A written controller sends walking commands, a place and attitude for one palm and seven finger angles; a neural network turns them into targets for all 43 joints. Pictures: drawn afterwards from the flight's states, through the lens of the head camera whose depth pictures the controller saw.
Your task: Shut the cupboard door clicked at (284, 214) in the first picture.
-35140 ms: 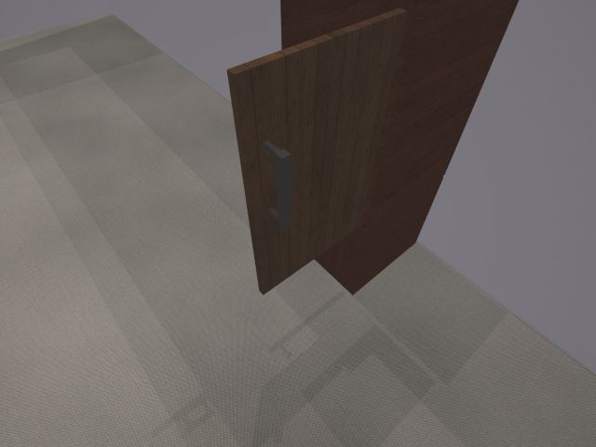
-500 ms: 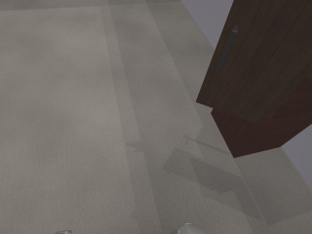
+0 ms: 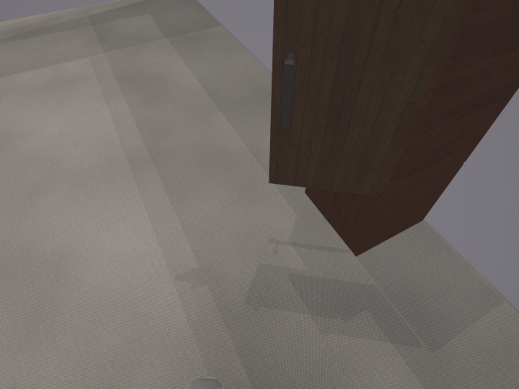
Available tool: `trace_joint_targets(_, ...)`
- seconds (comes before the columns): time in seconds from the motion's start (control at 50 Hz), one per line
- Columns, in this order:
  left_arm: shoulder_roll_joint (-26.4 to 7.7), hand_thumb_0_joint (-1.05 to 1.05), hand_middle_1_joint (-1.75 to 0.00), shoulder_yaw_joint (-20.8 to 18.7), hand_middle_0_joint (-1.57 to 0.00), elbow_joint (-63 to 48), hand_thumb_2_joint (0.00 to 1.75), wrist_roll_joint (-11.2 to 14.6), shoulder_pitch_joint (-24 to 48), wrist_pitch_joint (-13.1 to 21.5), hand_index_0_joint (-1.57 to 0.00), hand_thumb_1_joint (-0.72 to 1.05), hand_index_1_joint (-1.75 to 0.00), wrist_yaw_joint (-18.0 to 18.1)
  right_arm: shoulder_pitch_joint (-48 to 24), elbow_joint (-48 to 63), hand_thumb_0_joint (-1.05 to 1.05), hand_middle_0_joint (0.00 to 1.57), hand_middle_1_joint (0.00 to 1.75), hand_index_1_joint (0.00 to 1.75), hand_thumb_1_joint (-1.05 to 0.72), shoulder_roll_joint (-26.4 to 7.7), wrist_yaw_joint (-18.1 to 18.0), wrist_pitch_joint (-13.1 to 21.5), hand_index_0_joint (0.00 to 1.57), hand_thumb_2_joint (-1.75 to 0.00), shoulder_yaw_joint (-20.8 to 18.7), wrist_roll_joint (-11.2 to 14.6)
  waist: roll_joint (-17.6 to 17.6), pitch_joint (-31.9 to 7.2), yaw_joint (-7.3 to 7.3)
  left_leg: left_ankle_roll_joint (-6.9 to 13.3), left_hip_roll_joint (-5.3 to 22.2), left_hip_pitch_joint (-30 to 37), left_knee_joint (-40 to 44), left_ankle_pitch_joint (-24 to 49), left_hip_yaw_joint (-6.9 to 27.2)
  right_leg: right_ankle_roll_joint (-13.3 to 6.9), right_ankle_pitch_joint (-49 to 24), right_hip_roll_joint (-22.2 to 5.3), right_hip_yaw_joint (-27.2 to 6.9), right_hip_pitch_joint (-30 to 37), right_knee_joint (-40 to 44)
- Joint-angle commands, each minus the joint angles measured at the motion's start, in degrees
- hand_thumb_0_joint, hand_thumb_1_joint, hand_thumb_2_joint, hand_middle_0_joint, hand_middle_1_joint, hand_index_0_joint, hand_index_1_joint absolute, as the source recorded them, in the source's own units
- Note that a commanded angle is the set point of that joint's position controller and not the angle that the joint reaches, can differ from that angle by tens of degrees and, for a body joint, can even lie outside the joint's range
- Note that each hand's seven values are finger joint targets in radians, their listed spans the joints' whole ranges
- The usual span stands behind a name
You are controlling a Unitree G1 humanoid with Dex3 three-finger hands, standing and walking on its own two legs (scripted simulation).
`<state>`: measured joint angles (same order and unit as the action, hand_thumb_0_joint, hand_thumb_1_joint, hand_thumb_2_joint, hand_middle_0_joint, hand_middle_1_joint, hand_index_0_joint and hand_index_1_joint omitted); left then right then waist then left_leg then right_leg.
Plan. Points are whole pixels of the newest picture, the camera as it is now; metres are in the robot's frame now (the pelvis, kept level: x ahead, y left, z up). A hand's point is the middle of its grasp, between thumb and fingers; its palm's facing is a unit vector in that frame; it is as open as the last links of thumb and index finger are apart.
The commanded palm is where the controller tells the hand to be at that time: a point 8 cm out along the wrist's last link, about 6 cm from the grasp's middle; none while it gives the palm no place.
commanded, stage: take the last steps up to it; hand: left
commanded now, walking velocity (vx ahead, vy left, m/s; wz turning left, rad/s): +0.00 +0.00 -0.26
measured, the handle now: (287, 93) +0.75 -0.03 +0.03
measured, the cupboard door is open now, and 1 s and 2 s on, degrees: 53 53 53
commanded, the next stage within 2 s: come to a stop and stand still in 0.92 s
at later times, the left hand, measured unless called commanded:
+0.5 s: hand (163, 376) +0.17 +0.19 -0.17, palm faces -0.20 -0.97 -0.16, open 7.4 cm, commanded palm none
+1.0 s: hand (247, 330) +0.25 +0.04 -0.17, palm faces -0.09 -0.98 -0.20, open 7.2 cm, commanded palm none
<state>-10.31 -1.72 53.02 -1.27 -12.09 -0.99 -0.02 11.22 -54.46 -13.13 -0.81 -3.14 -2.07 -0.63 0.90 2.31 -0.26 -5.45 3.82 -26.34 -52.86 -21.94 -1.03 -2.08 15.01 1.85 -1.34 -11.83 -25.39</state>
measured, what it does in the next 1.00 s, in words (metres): walks ahead: left foot, then right foot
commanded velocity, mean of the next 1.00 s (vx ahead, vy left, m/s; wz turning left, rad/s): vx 0.25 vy -0.10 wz -0.08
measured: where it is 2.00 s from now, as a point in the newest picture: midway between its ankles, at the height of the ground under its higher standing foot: outside the picture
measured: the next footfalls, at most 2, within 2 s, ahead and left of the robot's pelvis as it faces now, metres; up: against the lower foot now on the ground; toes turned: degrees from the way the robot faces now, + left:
left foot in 0.10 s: +0.06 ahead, +0.13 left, +0.00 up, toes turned +1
right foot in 0.66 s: +0.22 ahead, -0.20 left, +0.00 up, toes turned -6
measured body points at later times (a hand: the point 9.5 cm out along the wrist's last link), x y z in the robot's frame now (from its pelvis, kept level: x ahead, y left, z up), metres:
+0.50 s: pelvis +0.07 +0.00 +0.01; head +0.11 +0.03 +0.45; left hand +0.18 +0.24 -0.16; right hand -0.03 -0.22 -0.13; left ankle +0.02 +0.13 -0.74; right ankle +0.09 -0.15 -0.68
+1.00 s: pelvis +0.21 -0.13 +0.00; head +0.22 -0.13 +0.45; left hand +0.26 +0.10 -0.16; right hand +0.25 -0.37 -0.15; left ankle +0.28 -0.03 -0.70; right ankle +0.16 -0.18 -0.74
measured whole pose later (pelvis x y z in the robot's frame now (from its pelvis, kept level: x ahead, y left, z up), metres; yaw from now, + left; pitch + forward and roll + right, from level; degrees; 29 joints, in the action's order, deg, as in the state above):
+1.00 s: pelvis +0.21 -0.13 +0.00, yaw -8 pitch +0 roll -1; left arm -9.5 -1.6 62.8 -0.9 -15.9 3.8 0.9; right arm 10.1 -58.5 -9.3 -0.2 0.3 -2.2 -1.4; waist 1.5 0.9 -0.1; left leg -1.7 5.2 -27.9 -47.6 -17.4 -4.9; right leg -6.0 14.6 4.9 9.9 -4.6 -18.3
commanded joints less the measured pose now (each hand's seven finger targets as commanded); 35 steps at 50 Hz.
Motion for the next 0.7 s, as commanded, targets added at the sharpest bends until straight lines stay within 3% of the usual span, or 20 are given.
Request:
trace_joint_targets(0.0,-12.8,0.00,-0.30,-4.1,-0.20,-2.6,0.90,-0.3,-1.2,0.5,-0.20,0.90,-0.30,1.2,0.3,4.3,0.00,0.20,0.30,0.30,-0.90,-3.6,-0.6,2.0,0.20,-0.90,-1.0,0.1,-9.5,-4.0,0.71,1.1,-1.3,3.8,12.0,0.3,-1.2,-9.2,-28.2,-15.1,-13.4,3.5,3.3)
trace_joint_targets(0.04,-11.4,0.00,-0.30,-3.9,-0.20,-2.2,0.90,0.2,0.5,0.3,-0.20,0.90,-0.30,1.3,4.8,2.3,0.00,0.20,0.30,0.30,-0.90,-3.6,-0.8,2.7,0.20,-0.90,-0.9,0.2,-8.2,-4.5,-1.48,1.6,-1.7,13.6,24.9,11.2,-1.2,-5.7,-22.5,-12.6,-12.4,-1.0,-0.6)
trace_joint_targets(0.06,-9.4,0.00,-0.30,-3.5,-0.20,-2.2,0.90,0.6,-0.4,0.0,-0.20,0.90,-0.30,1.2,7.3,1.5,0.00,0.20,0.30,0.30,-0.90,-5.4,-1.0,3.5,0.20,-0.90,-0.9,-0.1,-3.3,-6.1,-1.89,2.4,1.4,21.0,30.9,16.0,1.1,-3.0,-14.3,-8.6,-9.7,-4.8,-4.2)
trace_joint_targets(0.08,-6.1,0.00,-0.30,-2.8,-0.20,-2.5,0.90,1.1,-2.8,-0.3,-0.20,0.90,-0.30,0.7,9.2,1.4,0.00,0.20,0.30,0.30,-0.90,-10.6,-1.1,4.1,0.20,-0.90,-1.7,-1.1,10.0,-7.1,-1.88,6.8,13.0,25.5,33.7,18.3,15.1,0.5,6.1,-0.8,-3.9,-13.2,-12.8)
trace_joint_targets(0.1,-5.8,0.00,-0.30,-2.7,-0.20,-3.5,0.90,0.7,-1.6,-0.5,-0.20,0.90,-0.30,0.4,11.0,1.7,0.00,0.20,0.30,0.30,-0.90,-13.8,-1.5,3.7,0.20,-0.90,-2.4,-1.8,14.8,-5.2,-3.18,12.7,22.4,23.8,38.6,11.9,25.1,1.9,21.4,1.5,0.9,-18.3,-25.6)
trace_joint_targets(0.12,-7.2,0.00,-0.30,-3.1,-0.20,-4.4,0.90,0.0,0.5,-0.8,-0.20,0.90,-0.30,-0.1,10.3,2.6,0.00,0.20,0.30,0.30,-0.90,-13.9,-1.6,3.3,0.20,-0.90,-2.3,-2.0,9.4,-1.7,-3.60,15.1,23.9,18.1,41.6,-1.1,25.3,1.4,19.6,-0.9,-1.9,-19.6,-34.0)
trace_joint_targets(0.14,-7.9,0.00,-0.30,-3.5,-0.20,-3.7,0.90,-0.7,1.5,-1.2,-0.20,0.90,-0.30,-0.6,8.9,2.6,0.00,0.20,0.30,0.30,-0.90,-11.6,-1.8,3.9,0.20,-0.90,-1.6,-1.9,10.7,1.2,-2.54,13.4,21.0,16.2,44.0,-3.0,24.6,1.7,14.9,-2.1,-3.0,-23.1,-38.2)
trace_joint_targets(0.18,-8.0,0.00,-0.30,-4.2,-0.20,-2.2,0.90,-1.0,0.7,-1.0,-0.20,0.90,-0.30,-1.7,7.1,2.9,0.00,0.20,0.30,0.30,-0.90,-8.6,-1.9,4.6,0.20,-0.90,-0.9,-1.7,9.6,3.5,-1.15,8.8,16.1,15.5,42.7,3.1,15.3,2.3,6.8,-3.2,-2.9,-23.8,-41.5)
trace_joint_targets(0.22,-6.7,0.00,-0.30,-3.7,-0.20,-1.0,0.90,-0.7,-0.9,-0.9,-0.20,0.90,-0.30,-2.1,8.9,1.9,0.00,0.20,0.30,0.30,-0.90,-7.3,-2.1,5.4,0.20,-0.90,-0.6,-1.4,8.4,1.2,-0.91,7.3,13.8,19.4,41.0,13.5,8.7,3.0,2.4,-2.9,-2.0,-23.9,-42.2)
trace_joint_targets(0.28,-5.5,0.00,-0.30,-3.3,-0.20,-0.5,0.90,-0.4,-0.9,-0.9,-0.20,0.90,-0.30,-2.3,12.3,0.3,0.00,0.20,0.30,0.30,-0.90,-7.0,-2.3,6.1,0.20,-0.90,-1.0,-1.2,7.5,-1.3,-1.38,8.2,14.2,25.2,39.3,22.5,4.5,3.7,0.0,-3.3,-1.1,-26.1,-41.2)
trace_joint_targets(0.36,-4.6,0.00,-0.30,-2.7,-0.20,-1.2,0.90,-0.6,3.6,-0.8,-0.20,0.90,-0.30,-2.8,16.9,-2.3,0.00,0.20,0.30,0.30,-0.90,-6.6,-2.2,6.3,0.20,-0.90,-1.4,-1.3,7.8,0.4,-3.07,9.6,15.2,28.9,39.2,26.6,1.9,4.0,-1.5,-4.7,1.1,-29.4,-36.4)
trace_joint_targets(0.44,-4.2,0.00,-0.30,-1.9,-0.20,-2.6,0.90,-0.5,9.8,-0.5,-0.20,0.90,-0.30,-3.4,19.0,-4.3,0.00,0.20,0.30,0.30,-0.90,-6.9,-1.9,6.3,0.20,-0.90,-1.7,-1.7,8.0,3.6,-4.47,12.0,17.1,27.7,40.2,23.7,1.2,3.5,-0.8,-6.6,3.3,-27.8,-25.2)
trace_joint_targets(0.5,-3.7,0.00,-0.30,-1.6,-0.20,-2.6,0.90,-0.3,11.5,-0.1,-0.20,0.90,-0.30,-3.6,18.3,-5.2,0.00,0.20,0.30,0.30,-0.90,-7.5,-1.6,6.2,0.20,-0.90,-1.9,-1.9,10.1,4.4,-4.36,11.5,16.9,24.4,39.3,23.3,-1.0,2.5,-1.0,-6.2,5.1,-21.6,-17.0)
trace_joint_targets(0.56,-4.5,0.00,-0.30,-2.1,-0.20,-1.2,0.90,-0.1,8.1,0.4,-0.20,0.90,-0.30,-3.3,15.7,-5.3,0.00,0.20,0.30,0.30,-0.90,-8.5,-1.3,6.0,0.20,-0.90,-2.2,-1.9,9.6,3.6,-2.02,10.9,16.5,19.0,37.0,24.0,-1.9,1.0,-0.7,-4.2,6.9,-10.2,-10.8)
trace_joint_targets(0.58,-5.2,0.00,-0.30,-2.5,-0.20,0.5,0.90,-0.1,3.6,0.8,-0.20,0.90,-0.30,-3.1,14.3,-5.4,0.00,0.20,0.30,0.30,-0.90,-8.8,-1.2,5.8,0.20,-0.90,-2.3,-1.6,8.3,2.0,0.52,9.8,15.2,17.4,32.7,26.7,-3.8,0.5,-2.9,-2.9,8.0,-3.3,-7.0)
trace_joint_targets(0.6,-7.0,0.00,-0.30,-3.0,-0.20,3.1,0.90,-0.2,-3.6,1.4,-0.20,0.90,-0.30,-2.6,14.2,-5.6,0.00,0.20,0.30,0.30,-0.90,-7.9,-0.9,5.8,0.20,-0.90,-2.2,-1.2,4.4,-1.4,3.53,8.0,11.6,13.9,23.8,28.6,-6.4,-0.4,-4.5,-1.6,8.2,7.5,-3.0)
trace_joint_targets(0.62,-11.2,0.00,-0.30,-4.0,-0.20,5.9,0.90,-0.5,-12.3,2.3,-0.20,0.90,-0.30,-1.8,13.7,-5.1,0.00,0.20,0.30,0.30,-0.90,-5.8,-0.2,6.0,0.20,-0.90,-1.8,-0.4,-4.1,-7.2,7.42,5.9,7.4,4.8,10.4,21.4,-10.2,-3.2,0.5,-9.2,-0.2,21.0,0.6)
trace_joint_targets(0.64,-16.1,0.00,-0.30,-5.0,-0.20,7.9,0.90,-0.3,-18.1,2.8,-0.20,0.90,-0.30,-0.6,13.2,-3.1,0.00,0.20,0.30,0.30,-0.90,-0.7,-0.1,5.8,0.20,-0.90,-0.7,0.4,-19.2,-10.1,8.49,4.3,-1.4,-6.8,-6.9,-13.8,-10.1,-8.8,0.8,-23.5,-20.9,25.9,7.6)
trace_joint_targets(0.66,-16.4,0.00,-0.30,-4.7,-0.20,7.5,0.90,0.7,-15.9,2.6,-0.20,0.90,-0.30,-0.1,10.8,-2.1,0.00,0.20,0.30,0.30,-0.90,-2.3,-0.2,5.2,0.20,-0.90,-1.0,0.3,-14.0,-8.0,7.53,5.8,0.4,-8.2,-15.0,-14.9,-2.4,-9.9,3.6,-25.4,-22.7,18.4,13.1)
trace_joint_targets(0.68,-13.9,0.00,-0.30,-4.2,-0.20,6.3,0.90,0.5,-10.3,2.9,-0.20,0.90,-0.30,0.2,10.1,-2.9,0.00,0.20,0.30,0.30,-0.90,-1.9,-0.1,5.0,0.20,-0.90,-1.3,0.3,-13.1,-4.7,5.14,6.2,2.5,-9.2,-18.3,-8.4,-0.5,-9.4,6.1,-23.2,-20.0,13.4,14.3)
